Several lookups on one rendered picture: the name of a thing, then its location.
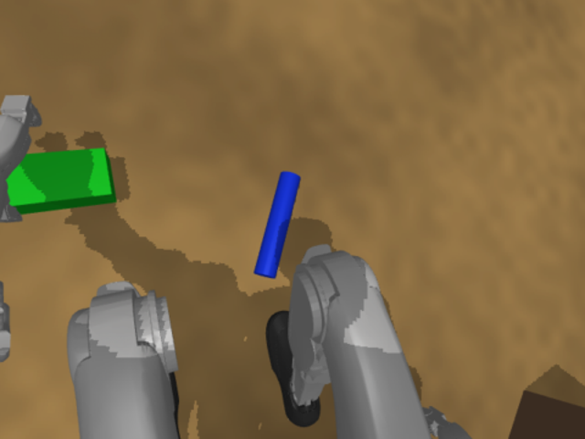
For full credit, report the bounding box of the left robot hand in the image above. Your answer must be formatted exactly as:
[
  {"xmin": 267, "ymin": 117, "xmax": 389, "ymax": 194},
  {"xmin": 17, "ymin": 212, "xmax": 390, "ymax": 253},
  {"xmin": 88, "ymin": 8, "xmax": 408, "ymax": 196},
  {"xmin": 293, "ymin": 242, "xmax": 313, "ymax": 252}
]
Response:
[{"xmin": 0, "ymin": 95, "xmax": 42, "ymax": 222}]

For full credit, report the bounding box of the right robot hand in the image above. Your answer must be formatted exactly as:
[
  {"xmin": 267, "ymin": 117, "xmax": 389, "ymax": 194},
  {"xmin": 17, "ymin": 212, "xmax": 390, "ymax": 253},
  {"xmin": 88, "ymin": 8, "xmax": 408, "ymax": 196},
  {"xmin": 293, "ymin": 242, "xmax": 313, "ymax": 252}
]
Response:
[{"xmin": 422, "ymin": 406, "xmax": 472, "ymax": 439}]

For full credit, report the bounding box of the right robot foot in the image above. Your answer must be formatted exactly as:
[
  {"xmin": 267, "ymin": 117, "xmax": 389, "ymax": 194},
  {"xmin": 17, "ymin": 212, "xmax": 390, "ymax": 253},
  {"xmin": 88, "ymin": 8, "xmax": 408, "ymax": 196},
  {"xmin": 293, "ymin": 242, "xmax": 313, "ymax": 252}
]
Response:
[{"xmin": 266, "ymin": 311, "xmax": 320, "ymax": 427}]

